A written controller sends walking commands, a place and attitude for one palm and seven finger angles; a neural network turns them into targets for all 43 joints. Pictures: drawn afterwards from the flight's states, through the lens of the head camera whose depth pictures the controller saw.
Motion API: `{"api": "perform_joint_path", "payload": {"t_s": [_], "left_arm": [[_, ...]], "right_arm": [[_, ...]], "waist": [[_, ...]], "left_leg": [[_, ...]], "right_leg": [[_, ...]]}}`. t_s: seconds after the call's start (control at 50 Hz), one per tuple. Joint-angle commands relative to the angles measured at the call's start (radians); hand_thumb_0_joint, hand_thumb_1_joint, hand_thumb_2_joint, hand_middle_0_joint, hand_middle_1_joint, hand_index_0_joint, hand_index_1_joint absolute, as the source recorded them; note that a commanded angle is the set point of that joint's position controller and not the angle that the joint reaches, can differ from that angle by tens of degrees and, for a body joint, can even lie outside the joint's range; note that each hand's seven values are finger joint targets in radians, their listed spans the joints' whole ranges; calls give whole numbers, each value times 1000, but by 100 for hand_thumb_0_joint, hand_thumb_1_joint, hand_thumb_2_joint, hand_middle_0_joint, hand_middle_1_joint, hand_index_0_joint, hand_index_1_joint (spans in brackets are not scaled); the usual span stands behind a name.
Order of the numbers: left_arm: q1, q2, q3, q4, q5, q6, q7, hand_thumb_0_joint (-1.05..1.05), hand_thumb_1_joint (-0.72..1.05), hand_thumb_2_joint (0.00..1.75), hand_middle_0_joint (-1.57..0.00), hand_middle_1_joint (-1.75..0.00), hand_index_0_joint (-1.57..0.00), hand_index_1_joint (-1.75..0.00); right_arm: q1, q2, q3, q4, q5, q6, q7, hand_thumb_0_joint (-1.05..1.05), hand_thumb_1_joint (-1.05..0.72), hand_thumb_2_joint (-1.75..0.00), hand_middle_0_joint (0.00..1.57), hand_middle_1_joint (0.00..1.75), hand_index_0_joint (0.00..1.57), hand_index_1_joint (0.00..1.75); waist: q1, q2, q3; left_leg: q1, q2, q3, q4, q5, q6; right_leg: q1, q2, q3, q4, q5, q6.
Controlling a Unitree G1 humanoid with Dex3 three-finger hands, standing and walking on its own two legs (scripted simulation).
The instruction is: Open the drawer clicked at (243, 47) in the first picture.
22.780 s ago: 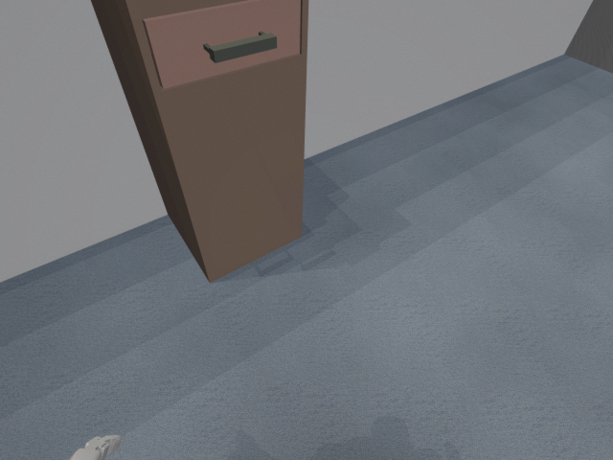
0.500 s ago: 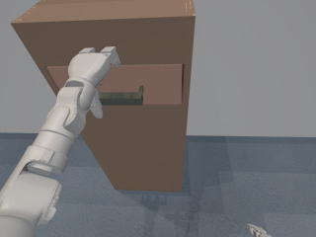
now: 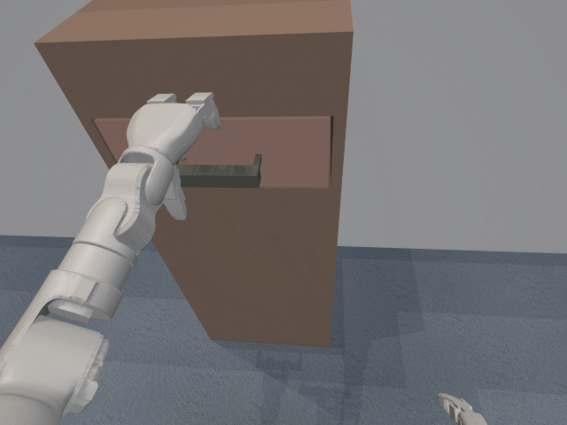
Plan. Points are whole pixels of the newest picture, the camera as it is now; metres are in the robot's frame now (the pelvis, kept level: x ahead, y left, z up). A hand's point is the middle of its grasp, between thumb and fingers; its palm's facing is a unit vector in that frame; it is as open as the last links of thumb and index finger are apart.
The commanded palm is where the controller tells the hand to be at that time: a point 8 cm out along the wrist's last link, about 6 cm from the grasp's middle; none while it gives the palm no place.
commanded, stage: move the hooked fingers above the handle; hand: left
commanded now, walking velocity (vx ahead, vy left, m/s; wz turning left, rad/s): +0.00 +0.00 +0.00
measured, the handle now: (213, 167) +0.49 +0.16 +0.10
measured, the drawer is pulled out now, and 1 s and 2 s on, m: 0.00 0.00 0.00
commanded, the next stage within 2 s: lift the fingers back up to retry in 1.28 s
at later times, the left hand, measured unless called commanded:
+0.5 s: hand (164, 149) +0.43 +0.20 +0.19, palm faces +0.16 -0.02 -0.99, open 13.9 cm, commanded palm +0.40 +0.19 +0.23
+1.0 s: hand (221, 139) +0.45 +0.12 +0.19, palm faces +0.15 -0.07 -0.99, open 13.8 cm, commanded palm +0.41 +0.19 +0.23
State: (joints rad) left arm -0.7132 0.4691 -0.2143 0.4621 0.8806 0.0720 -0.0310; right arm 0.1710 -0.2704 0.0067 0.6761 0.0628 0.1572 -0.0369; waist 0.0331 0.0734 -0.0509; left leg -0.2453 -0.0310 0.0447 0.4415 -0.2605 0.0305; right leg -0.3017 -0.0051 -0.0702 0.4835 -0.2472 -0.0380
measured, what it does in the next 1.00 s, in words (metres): stands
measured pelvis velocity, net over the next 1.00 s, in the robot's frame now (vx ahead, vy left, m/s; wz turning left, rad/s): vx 0.00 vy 0.00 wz -0.04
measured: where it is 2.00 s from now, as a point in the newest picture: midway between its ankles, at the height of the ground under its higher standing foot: outside the picture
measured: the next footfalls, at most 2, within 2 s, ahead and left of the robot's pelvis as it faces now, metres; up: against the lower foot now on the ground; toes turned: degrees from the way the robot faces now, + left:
none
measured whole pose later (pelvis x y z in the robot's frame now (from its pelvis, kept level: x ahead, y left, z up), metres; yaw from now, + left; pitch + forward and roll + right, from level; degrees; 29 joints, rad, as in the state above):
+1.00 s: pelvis +0.00 +0.00 +0.00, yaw -2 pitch +4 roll +1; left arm -0.80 0.42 -0.23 0.54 0.89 0.06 0.03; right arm 0.15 -0.25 0.05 0.70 0.07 0.19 -0.05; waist 0.01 0.08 -0.05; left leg -0.23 -0.02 0.08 0.40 -0.24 0.02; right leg -0.31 0.01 -0.03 0.46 -0.22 -0.04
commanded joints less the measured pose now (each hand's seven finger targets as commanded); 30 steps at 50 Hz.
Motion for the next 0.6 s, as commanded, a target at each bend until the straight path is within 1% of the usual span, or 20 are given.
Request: {"api": "perform_joint_path", "payload": {"t_s": [0.0,0.04,0.08,0.1,0.16,0.22,0.24,0.26,0.28,0.3,0.34,0.36,0.4,0.42,0.44,0.46,0.5,0.52,0.56,0.58], "left_arm": [[-444,231,149,-49,32,88,25,0,-50,30,-30,-120,-30,-120],[-434,162,83,-49,36,106,-14,0,-50,30,-30,-120,-30,-120],[-402,140,60,-85,37,102,-55,0,-50,30,-30,-120,-30,-120],[-388,131,53,-124,30,88,-74,0,-50,30,-30,-120,-30,-120],[-395,144,60,-241,15,29,-100,0,-50,30,-30,-120,-30,-120],[-416,253,168,-335,3,-36,-65,0,-50,30,-30,-120,-30,-120],[-431,257,180,-315,0,-46,-44,0,-50,30,-30,-120,-30,-120],[-451,288,218,-300,1,-55,-19,0,-50,30,-30,-120,-30,-120],[-448,313,250,-282,0,-58,7,0,-50,30,-30,-120,-30,-120],[-447,372,306,-259,3,-55,34,0,-50,30,-30,-120,-30,-120],[-491,343,284,-233,16,-42,79,0,-50,30,-30,-120,-30,-120],[-481,339,283,-224,21,-28,94,0,-50,30,-30,-120,-30,-120],[-465,325,259,-167,38,14,96,0,-50,30,-30,-120,-30,-120],[-451,287,217,-157,39,37,84,0,-50,30,-30,-120,-30,-120],[-427,280,206,-141,39,62,67,0,-50,30,-30,-120,-30,-120],[-388,237,160,-110,39,89,40,0,-50,30,-30,-120,-30,-120],[-354,100,35,-114,28,123,-28,0,-50,30,-30,-120,-30,-120],[-344,40,-29,-117,19,134,-63,0,-50,30,-30,-120,-30,-120],[-390,-3,-85,-149,3,130,-117,0,-50,30,-30,-120,-30,-120],[-421,5,-87,-174,1,112,-134,0,-50,30,-30,-120,-30,-120]], "right_arm": [[-80,-118,-22,-127,3,-19,2,0,-90,-90,20,30,20,30],[-85,-116,-23,-145,6,-9,5,0,-90,-90,20,30,20,30],[-93,-120,-27,-167,8,-1,6,0,-90,-90,20,30,20,30],[-95,-122,-31,-184,5,0,5,0,-90,-90,20,30,20,30],[-99,-111,-32,-204,0,-3,1,0,-90,-90,20,30,20,30],[-95,-106,-32,-202,-7,-13,-4,0,-90,-90,20,30,20,30],[-90,-100,-30,-190,-7,-17,-7,0,-90,-90,20,30,20,30],[-81,-100,-30,-173,-8,-22,-8,0,-90,-90,20,30,20,30],[-81,-98,-28,-164,-9,-27,-8,0,-90,-90,20,30,20,30],[-81,-103,-27,-153,-10,-27,-9,0,-90,-90,20,30,20,30],[-88,-90,-24,-139,-8,-35,-8,0,-90,-90,20,30,20,30],[-92,-89,-24,-135,-10,-38,-6,0,-90,-90,20,30,20,30],[-95,-101,-27,-124,-7,-33,1,0,-90,-90,20,30,20,30],[-102,-101,-26,-130,-6,-34,4,0,-90,-90,20,30,20,30],[-104,-107,-28,-130,-3,-31,5,0,-90,-90,20,30,20,30],[-108,-111,-28,-137,1,-24,6,0,-90,-90,20,30,20,30],[-111,-114,-34,-160,15,-13,12,0,-90,-90,20,30,20,30],[-113,-116,-33,-169,17,-9,11,0,-90,-90,20,30,20,30],[-109,-120,-31,-176,17,-6,5,0,-90,-90,20,30,20,30],[-104,-120,-30,-178,15,-10,0,0,-90,-90,20,30,20,30]], "waist": [[-8,-101,-313],[-21,-131,-302],[-26,-145,-303],[-25,-142,-326],[-19,-114,-348],[2,-81,-365],[0,-69,-343],[2,-73,-327],[13,-63,-322],[24,-68,-323],[20,-57,-327],[27,-46,-345],[17,-52,-355],[13,-45,-353],[7,-59,-350],[-1,-82,-330],[-34,-133,-310],[-52,-129,-274],[-76,-137,-239],[-79,-147,-239]], "left_leg": [[24,6,-17,-47,312,-7],[21,10,-18,-45,303,2],[27,8,-22,-41,292,9],[45,6,-21,-35,304,14],[62,-1,-26,-22,322,20],[64,-4,-31,-20,339,18],[56,-5,-26,-20,324,16],[47,-1,-26,-26,318,11],[35,-2,-23,-31,319,6],[21,-3,-22,-36,316,2],[21,-1,-15,-39,317,-1],[26,1,-13,-42,334,-4],[29,4,-6,-47,333,-8],[29,5,-4,-49,330,-5],[34,9,-1,-50,327,-3],[30,9,0,-51,320,0],[49,12,-6,-48,311,6],[59,13,-14,-45,290,9],[82,8,-28,-42,242,14],[86,4,-36,-39,224,17]], "right_leg": [[212,-11,63,-48,281,-5],[207,-15,62,-45,296,0],[203,-16,65,-42,298,2],[217,-16,70,-41,313,1],[223,-17,77,-29,347,2],[242,-13,81,-26,349,-2],[227,-11,80,-30,331,-3],[217,-8,76,-34,315,-3],[224,-7,75,-35,307,-4],[239,-6,77,-39,290,-5],[233,-5,75,-39,287,-5],[244,-6,74,-38,301,-6],[249,-7,75,-42,295,-5],[248,-11,76,-42,303,-3],[244,-11,76,-45,308,-1],[237,-13,73,-48,311,2],[210,-14,66,-55,309,6],[164,-13,58,-57,287,8],[109,-9,56,-68,239,10],[102,-9,57,-66,222,9]]}}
